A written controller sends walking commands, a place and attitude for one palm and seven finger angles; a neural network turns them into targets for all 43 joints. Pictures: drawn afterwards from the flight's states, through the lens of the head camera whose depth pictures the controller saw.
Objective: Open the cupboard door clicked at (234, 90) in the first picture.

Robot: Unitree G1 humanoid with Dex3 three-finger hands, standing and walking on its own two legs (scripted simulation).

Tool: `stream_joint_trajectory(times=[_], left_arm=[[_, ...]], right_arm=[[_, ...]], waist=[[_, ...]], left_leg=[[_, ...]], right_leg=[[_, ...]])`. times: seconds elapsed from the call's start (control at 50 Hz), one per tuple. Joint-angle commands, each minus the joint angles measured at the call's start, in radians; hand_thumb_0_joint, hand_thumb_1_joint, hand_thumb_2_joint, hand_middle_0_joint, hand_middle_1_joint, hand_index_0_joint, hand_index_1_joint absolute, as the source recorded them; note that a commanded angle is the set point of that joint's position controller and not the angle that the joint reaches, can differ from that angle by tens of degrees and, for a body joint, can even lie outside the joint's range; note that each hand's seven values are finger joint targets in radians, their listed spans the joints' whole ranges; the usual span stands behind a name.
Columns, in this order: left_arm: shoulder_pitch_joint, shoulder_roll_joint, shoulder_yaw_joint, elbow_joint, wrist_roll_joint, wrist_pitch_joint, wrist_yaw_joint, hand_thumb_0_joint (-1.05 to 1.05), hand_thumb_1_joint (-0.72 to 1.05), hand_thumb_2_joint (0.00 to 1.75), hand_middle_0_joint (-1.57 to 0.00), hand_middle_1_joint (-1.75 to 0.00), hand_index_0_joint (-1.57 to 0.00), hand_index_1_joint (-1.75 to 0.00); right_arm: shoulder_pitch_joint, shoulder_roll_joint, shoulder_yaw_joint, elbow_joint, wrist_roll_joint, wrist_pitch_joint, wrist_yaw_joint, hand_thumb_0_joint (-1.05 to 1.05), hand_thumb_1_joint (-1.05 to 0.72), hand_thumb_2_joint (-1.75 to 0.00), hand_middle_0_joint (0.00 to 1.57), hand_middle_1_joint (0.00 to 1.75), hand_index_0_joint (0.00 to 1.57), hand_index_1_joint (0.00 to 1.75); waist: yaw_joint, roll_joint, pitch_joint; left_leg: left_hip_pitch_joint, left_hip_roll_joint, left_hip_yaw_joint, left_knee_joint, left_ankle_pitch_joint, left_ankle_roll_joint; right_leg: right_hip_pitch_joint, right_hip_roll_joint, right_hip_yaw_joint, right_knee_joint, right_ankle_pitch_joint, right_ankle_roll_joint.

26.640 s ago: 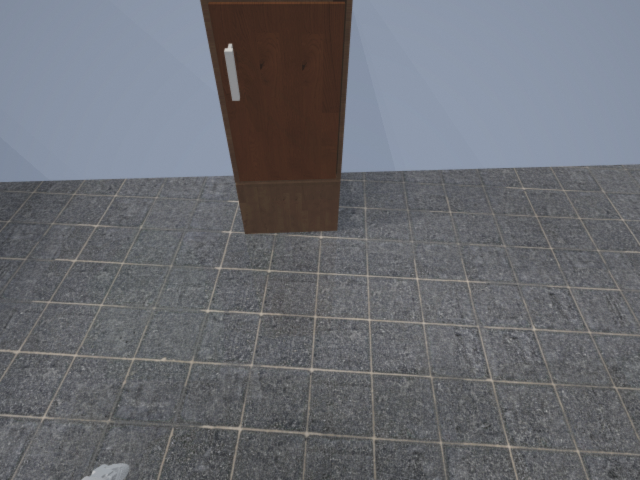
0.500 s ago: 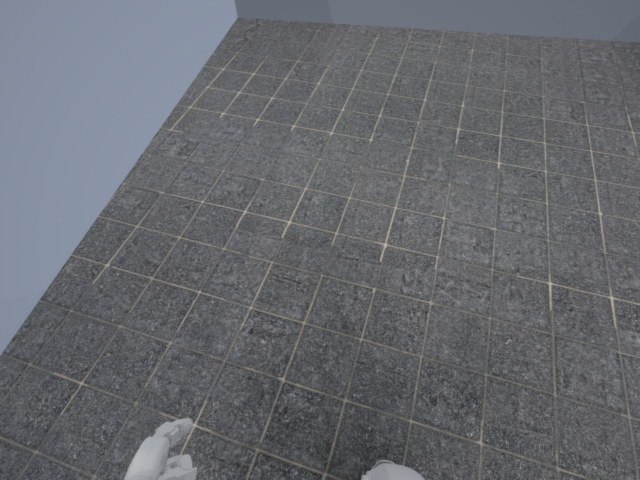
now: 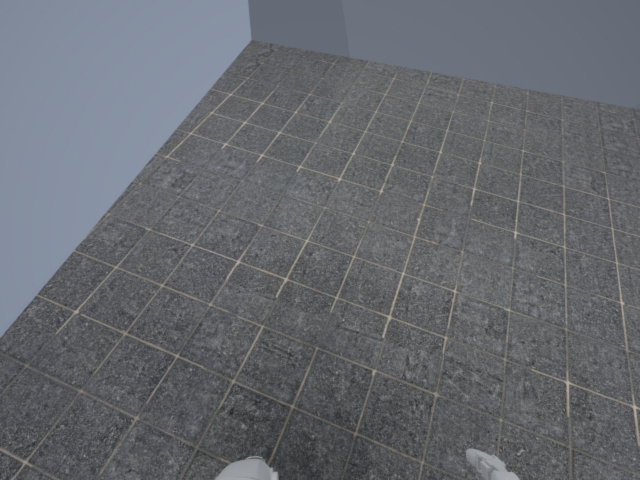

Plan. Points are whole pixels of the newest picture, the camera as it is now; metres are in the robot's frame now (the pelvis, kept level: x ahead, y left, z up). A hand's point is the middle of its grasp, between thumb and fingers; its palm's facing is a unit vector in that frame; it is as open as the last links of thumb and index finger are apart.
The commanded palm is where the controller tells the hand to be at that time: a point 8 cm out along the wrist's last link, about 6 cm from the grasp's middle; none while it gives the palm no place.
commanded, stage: walk to a spot facing it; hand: left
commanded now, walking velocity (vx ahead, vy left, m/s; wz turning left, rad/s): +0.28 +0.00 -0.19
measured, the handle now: out of the picture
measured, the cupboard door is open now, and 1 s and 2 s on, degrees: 51 51 51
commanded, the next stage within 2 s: turn to face it in 0.04 s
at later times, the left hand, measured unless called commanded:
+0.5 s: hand (236, 394) +0.25 +0.14 -0.14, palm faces +0.13 -0.97 -0.22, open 7.3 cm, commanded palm none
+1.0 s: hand (215, 395) +0.24 +0.17 -0.14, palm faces +0.40 -0.87 -0.29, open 7.3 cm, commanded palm none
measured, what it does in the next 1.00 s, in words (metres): walks ahead, turning left: right foot, then left foot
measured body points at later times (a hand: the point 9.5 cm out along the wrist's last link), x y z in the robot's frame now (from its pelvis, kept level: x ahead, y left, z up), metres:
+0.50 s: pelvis +0.18 -0.05 +0.02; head +0.21 -0.05 +0.47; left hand +0.24 +0.20 -0.12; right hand +0.19 -0.28 -0.14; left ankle +0.14 +0.07 -0.65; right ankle +0.21 -0.15 -0.72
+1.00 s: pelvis +0.23 -0.07 +0.01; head +0.28 -0.06 +0.46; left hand +0.22 +0.22 -0.11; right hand +0.41 -0.27 -0.13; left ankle +0.22 +0.08 -0.72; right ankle +0.29 -0.17 -0.71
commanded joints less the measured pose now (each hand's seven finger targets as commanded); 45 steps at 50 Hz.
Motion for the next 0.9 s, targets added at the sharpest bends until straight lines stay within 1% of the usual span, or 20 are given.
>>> stream_joint_trajectory(times=[0.0,0.06,0.1,0.18,0.24,0.26,0.3,0.32,0.38,0.42,0.54,0.58,0.6,0.62,0.64,0.68,0.72,0.76,0.82,0.88], left_arm=[[-0.148,0.088,0.035,-0.146,0.007,-0.034,-0.004,0.0,0.9,0.9,-0.2,-0.3,-0.2,-0.3],[-0.07,0.035,0.03,-0.128,0.015,0.005,-0.016,0.0,0.9,0.9,-0.2,-0.3,-0.2,-0.3],[-0.095,0.019,0.028,-0.138,0.013,0.017,-0.017,0.0,0.9,0.9,-0.2,-0.3,-0.2,-0.3],[-0.153,0.035,0.026,-0.153,0.014,0.014,-0.014,0.0,0.9,0.9,-0.2,-0.3,-0.2,-0.3],[-0.121,0.101,0.034,-0.152,0.012,0.005,-0.008,0.0,0.9,0.9,-0.2,-0.3,-0.2,-0.3],[-0.076,0.15,0.045,-0.143,0.011,-0.002,-0.003,0.0,0.9,0.9,-0.2,-0.3,-0.2,-0.3],[0.028,0.315,0.076,-0.136,0.012,-0.007,0.012,0.0,0.9,0.9,-0.2,-0.3,-0.2,-0.3],[0.009,0.303,0.078,-0.144,0.006,-0.013,0.023,0.0,0.9,0.9,-0.2,-0.3,-0.2,-0.3],[-0.136,0.219,0.06,-0.199,0.009,0.005,0.04,0.0,0.9,0.9,-0.2,-0.3,-0.2,-0.3],[-0.197,0.208,0.058,-0.223,0.012,0.006,0.039,0.0,0.9,0.9,-0.2,-0.3,-0.2,-0.3],[-0.232,0.228,0.077,-0.255,0.018,0.02,0.035,0.0,0.9,0.9,-0.2,-0.3,-0.2,-0.3],[-0.239,0.233,0.081,-0.272,0.006,0.03,0.028,0.0,0.9,0.9,-0.2,-0.3,-0.2,-0.3],[-0.236,0.199,0.076,-0.296,0.0,0.04,0.022,0.0,0.9,0.9,-0.2,-0.3,-0.2,-0.3],[-0.277,0.143,0.059,-0.353,-0.005,0.048,0.019,0.0,0.9,0.9,-0.2,-0.3,-0.2,-0.3],[-0.344,0.179,0.05,-0.382,0.011,0.055,0.024,0.0,0.9,0.9,-0.2,-0.3,-0.2,-0.3],[-0.337,0.158,0.06,-0.354,0.012,0.05,0.024,0.0,0.9,0.9,-0.2,-0.3,-0.2,-0.3],[-0.281,0.168,0.066,-0.317,0.011,0.056,0.015,0.0,0.9,0.9,-0.2,-0.3,-0.2,-0.3],[-0.256,0.166,0.063,-0.311,0.005,0.06,0.012,0.0,0.9,0.9,-0.2,-0.3,-0.2,-0.3],[-0.279,0.16,0.058,-0.334,0.003,0.065,0.014,0.0,0.9,0.9,-0.2,-0.3,-0.2,-0.3],[-0.271,0.161,0.056,-0.352,0.0,0.064,0.014,0.0,0.9,0.9,-0.2,-0.3,-0.2,-0.3]], right_arm=[[0.284,-0.148,-0.034,0.042,0.006,0.003,-0.031,0.0,-0.9,-0.9,0.2,0.3,0.2,0.3],[0.22,-0.105,-0.018,0.037,0.008,-0.012,-0.033,0.0,-0.9,-0.9,0.2,0.3,0.2,0.3],[0.218,-0.107,-0.018,0.044,0.008,-0.007,-0.027,0.0,-0.9,-0.9,0.2,0.3,0.2,0.3],[0.245,-0.102,-0.016,0.066,0.012,0.011,-0.026,0.0,-0.9,-0.9,0.2,0.3,0.2,0.3],[0.237,-0.111,-0.016,0.068,0.017,0.025,-0.024,0.0,-0.9,-0.9,0.2,0.3,0.2,0.3],[0.236,-0.098,-0.016,0.063,0.021,0.029,-0.021,0.0,-0.9,-0.9,0.2,0.3,0.2,0.3],[0.265,-0.049,-0.014,0.028,0.025,0.046,-0.008,0.0,-0.9,-0.9,0.2,0.3,0.2,0.3],[0.223,-0.055,-0.017,0.016,0.026,0.054,-0.016,0.0,-0.9,-0.9,0.2,0.3,0.2,0.3],[0.181,-0.046,-0.019,0.022,0.029,0.073,-0.007,0.0,-0.9,-0.9,0.2,0.3,0.2,0.3],[0.196,-0.018,-0.014,0.024,0.025,0.092,0.002,0.0,-0.9,-0.9,0.2,0.3,0.2,0.3],[0.168,-0.025,-0.02,-0.031,0.021,0.098,0.018,0.0,-0.9,-0.9,0.2,0.3,0.2,0.3],[0.222,-0.082,-0.031,-0.038,0.015,0.092,0.019,0.0,-0.9,-0.9,0.2,0.3,0.2,0.3],[0.275,-0.172,-0.052,-0.039,0.007,0.086,0.016,0.0,-0.9,-0.9,0.2,0.3,0.2,0.3],[0.327,-0.288,-0.079,-0.051,0.001,0.084,0.005,0.0,-0.9,-0.9,0.2,0.3,0.2,0.3],[0.353,-0.299,-0.078,-0.044,0.007,0.086,-0.006,0.0,-0.9,-0.9,0.2,0.3,0.2,0.3],[0.245,-0.271,-0.071,-0.075,0.009,0.076,-0.025,0.0,-0.9,-0.9,0.2,0.3,0.2,0.3],[0.156,-0.232,-0.056,-0.107,0.011,0.07,-0.027,0.0,-0.9,-0.9,0.2,0.3,0.2,0.3],[0.13,-0.229,-0.054,-0.122,0.012,0.065,-0.025,0.0,-0.9,-0.9,0.2,0.3,0.2,0.3],[0.13,-0.247,-0.066,-0.126,0.009,0.073,-0.018,0.0,-0.9,-0.9,0.2,0.3,0.2,0.3],[0.096,-0.255,-0.074,-0.139,0.006,0.087,-0.013,0.0,-0.9,-0.9,0.2,0.3,0.2,0.3]], waist=[[-0.09,0.155,-0.036],[-0.01,0.141,-0.049],[-0.004,0.142,-0.029],[-0.01,0.125,0.004],[0.022,0.112,-0.034],[0.045,0.041,-0.067],[0.078,-0.276,-0.17],[0.086,-0.333,-0.193],[0.026,-0.142,-0.151],[-0.011,-0.142,-0.114],[-0.029,-0.12,-0.09],[-0.069,-0.032,-0.121],[-0.101,0.199,-0.153],[-0.139,0.459,-0.161],[-0.15,0.276,-0.172],[-0.099,0.308,-0.182],[-0.051,0.218,-0.163],[-0.034,0.174,-0.176],[-0.047,0.147,-0.157],[-0.042,0.2,-0.14]], left_leg=[[0.279,0.362,-0.461,-0.423,-0.081,0.131],[0.178,0.282,-0.204,-0.442,0.054,0.077],[0.102,0.248,-0.107,-0.458,0.064,0.069],[0.054,0.202,-0.11,-0.409,0.079,0.076],[0.039,0.142,-0.124,-0.273,0.045,0.026],[0.004,0.094,-0.105,-0.189,-0.031,-0.012],[-0.151,-0.055,-0.012,0.261,-0.476,-0.084],[-0.196,-0.017,-0.1,0.441,-0.484,-0.09],[-0.163,0.041,-0.134,0.519,-0.339,-0.1],[-0.098,0.039,-0.093,0.423,-0.287,-0.11],[0.027,0.006,-0.015,0.077,-0.181,-0.103],[0.2,-0.003,-0.014,-0.107,-0.015,-0.096],[0.3,0.124,-0.227,-0.208,0.151,-0.028],[0.338,0.387,-0.596,-0.317,0.427,0.135],[0.315,0.42,-0.646,-0.324,0.307,0.179],[0.306,0.326,-0.536,-0.298,0.315,0.136],[0.258,0.229,-0.385,-0.287,0.346,0.09],[0.261,0.201,-0.334,-0.278,0.384,0.088],[0.241,0.199,-0.364,-0.289,0.312,0.101],[0.173,0.177,-0.397,-0.284,0.219,0.094]], right_leg=[[-0.517,-0.104,0.102,0.453,0.125,0.013],[-0.416,-0.133,0.07,0.249,0.187,0.037],[-0.324,-0.137,0.033,0.059,0.222,0.044],[-0.192,-0.096,-0.036,-0.197,0.335,0.069],[-0.034,-0.062,-0.062,-0.362,0.387,0.075],[0.059,-0.115,-0.007,-0.421,0.439,0.066],[0.209,-0.487,0.325,-0.586,0.592,-0.086],[0.206,-0.517,0.37,-0.594,0.731,-0.141],[0.076,-0.429,0.115,-0.554,0.744,-0.107],[-0.033,-0.401,0.006,-0.575,0.678,-0.075],[-0.069,-0.385,-0.098,-0.484,0.563,-0.037],[-0.146,-0.359,-0.144,-0.338,0.46,0.011],[-0.278,-0.266,-0.178,-0.151,0.232,0.073],[-0.486,-0.124,-0.132,0.102,-0.227,0.138],[-0.504,-0.118,0.011,0.232,-0.174,0.115],[-0.569,-0.117,0.079,0.321,-0.033,0.121],[-0.51,-0.109,0.079,0.306,0.092,0.13],[-0.459,-0.099,0.071,0.218,0.112,0.134],[-0.404,-0.074,0.056,0.076,0.092,0.133],[-0.297,-0.043,0.037,-0.1,0.08,0.123]])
